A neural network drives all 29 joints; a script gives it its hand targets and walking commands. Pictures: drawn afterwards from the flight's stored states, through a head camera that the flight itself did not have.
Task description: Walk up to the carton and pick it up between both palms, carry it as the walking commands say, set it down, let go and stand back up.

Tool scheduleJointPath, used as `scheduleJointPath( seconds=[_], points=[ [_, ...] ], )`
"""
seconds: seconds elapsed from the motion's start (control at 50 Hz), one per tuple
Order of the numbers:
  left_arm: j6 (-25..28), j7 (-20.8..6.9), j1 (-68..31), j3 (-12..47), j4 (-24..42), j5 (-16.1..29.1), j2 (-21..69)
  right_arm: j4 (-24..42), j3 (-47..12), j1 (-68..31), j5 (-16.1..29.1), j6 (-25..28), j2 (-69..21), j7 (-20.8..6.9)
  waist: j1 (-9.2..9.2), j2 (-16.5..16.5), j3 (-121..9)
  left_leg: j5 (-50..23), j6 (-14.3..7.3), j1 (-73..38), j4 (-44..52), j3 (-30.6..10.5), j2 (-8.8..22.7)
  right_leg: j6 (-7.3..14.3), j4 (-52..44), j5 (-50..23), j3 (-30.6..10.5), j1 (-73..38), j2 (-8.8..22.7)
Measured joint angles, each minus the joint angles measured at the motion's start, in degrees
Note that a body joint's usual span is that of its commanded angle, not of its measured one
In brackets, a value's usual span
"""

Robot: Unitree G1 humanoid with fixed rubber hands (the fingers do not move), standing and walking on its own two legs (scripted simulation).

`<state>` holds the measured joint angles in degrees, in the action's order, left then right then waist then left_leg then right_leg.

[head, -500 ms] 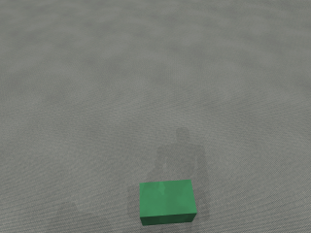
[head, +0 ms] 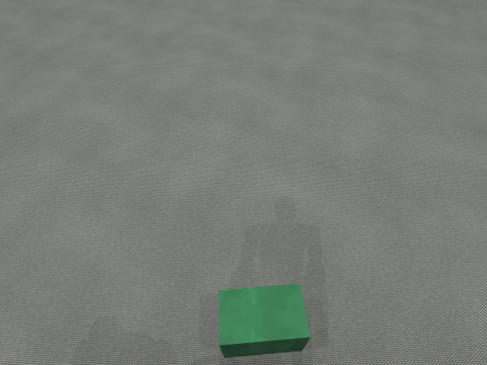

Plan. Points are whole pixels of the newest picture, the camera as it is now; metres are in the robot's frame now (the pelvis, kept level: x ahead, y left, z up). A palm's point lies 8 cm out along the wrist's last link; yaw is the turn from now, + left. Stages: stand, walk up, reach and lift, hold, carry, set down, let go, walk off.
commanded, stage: walk up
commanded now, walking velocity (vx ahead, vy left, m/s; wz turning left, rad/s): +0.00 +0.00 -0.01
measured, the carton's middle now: (261, 321) +0.36 -0.02 -0.67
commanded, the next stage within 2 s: stand in 0.04 s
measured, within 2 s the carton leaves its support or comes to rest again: neither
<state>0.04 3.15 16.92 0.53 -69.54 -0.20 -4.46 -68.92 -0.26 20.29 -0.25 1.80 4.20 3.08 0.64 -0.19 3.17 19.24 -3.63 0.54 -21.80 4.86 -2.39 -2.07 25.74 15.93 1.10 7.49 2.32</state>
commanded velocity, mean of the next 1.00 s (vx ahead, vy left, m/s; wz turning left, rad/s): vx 0.00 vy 0.00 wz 0.00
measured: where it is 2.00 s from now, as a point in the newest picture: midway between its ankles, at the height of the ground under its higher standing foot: outside the picture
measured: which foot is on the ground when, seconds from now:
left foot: down 0.00-1.00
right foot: down 0.00-1.00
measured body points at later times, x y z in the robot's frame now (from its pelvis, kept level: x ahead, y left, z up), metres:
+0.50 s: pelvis -0.01 +0.00 -0.02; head +0.04 -0.01 +0.43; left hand +0.06 +0.24 -0.17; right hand +0.06 -0.25 -0.17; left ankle -0.08 +0.07 -0.74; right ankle -0.02 -0.14 -0.74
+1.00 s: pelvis -0.10 -0.03 -0.07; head +0.11 -0.02 +0.33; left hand +0.11 +0.20 -0.22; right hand +0.12 -0.25 -0.21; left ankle -0.08 +0.08 -0.74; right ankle -0.02 -0.14 -0.74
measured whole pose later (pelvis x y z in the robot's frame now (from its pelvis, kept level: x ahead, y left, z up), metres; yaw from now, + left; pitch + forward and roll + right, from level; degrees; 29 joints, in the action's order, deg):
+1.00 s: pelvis -0.10 -0.03 -0.07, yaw +2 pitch +34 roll +0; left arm -25.8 -3.4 -3.0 -7.5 -22.6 0.0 -9.7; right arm -20.4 7.6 -1.5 3.7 -26.4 8.1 0.7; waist 0.1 1.4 -8.5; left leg 19.6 -0.7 66.6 -52.1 -0.5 -1.7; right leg 0.9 49.0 13.2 2.0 70.0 1.2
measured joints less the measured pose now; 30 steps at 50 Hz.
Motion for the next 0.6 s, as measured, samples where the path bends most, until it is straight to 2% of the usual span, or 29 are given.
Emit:
scheduleJointPath(
  seconds=[0.36,0.4,0.44,0.52,0.56,0.6],
  points=[
    [-0.04,0.2,0.46,0.02,0.13,-0.08,0.24,-0.01,-0.31,0.01,0.26,-0.09,-0.06,0.08,0.09,-0.05,0.14,0.66,0.25,-0.63,-0.11,-0.12,0.21,0.2,0.48,0.9,0.14,-0.47,-0.18],
    [-4.54,1.19,-0.07,1.33,4.3,2.77,-1.36,7.59,-2.07,1.12,3.02,-5.16,0.52,0.62,-0.81,0.0,-4.0,2.07,0.05,7.0,-4.7,-0.03,0.14,0.45,4.5,2.09,0.13,6.83,0.14],
    [-9.66,1.88,-3.34,3.16,8.51,6.31,-4.64,12.92,-2.96,-1.91,6.16,-12.3,4.24,2.19,-0.59,-0.45,-6.4,3.84,0.17,15.0,-10.68,-0.76,0.09,0.54,9.0,3.53,0.88,13.81,0.6],
    [-20.23,3.04,-14.54,7.95,18.41,13.88,-10.83,21.96,-4.88,-14.86,12.63,-23.57,12.39,4.65,-1.09,-2.03,-8.64,5.23,-0.43,26.92,-17.72,-0.7,1.06,0.73,12.96,2.99,0.98,24.47,-0.09],
    [-25.03,3.01,-19.61,8.86,23.23,16.45,-12.91,25.92,-5.53,-20.78,15.25,-27.04,14.24,3.86,-1.38,-2.26,-11.24,4.93,-0.2,32.73,-19.4,-0.59,1.54,1.05,13.63,2.07,0.93,29.91,-0.48],
    [-28.92,2.17,-23.66,8.19,26.17,17.17,-13.64,28.59,-5.02,-25.14,15.74,-29.88,13.68,2.11,-1.54,-1.88,-14.25,4.09,-0.03,38.21,-20.54,-0.54,1.86,1.39,13.94,1.12,0.83,35.05,-0.78]
  ],
)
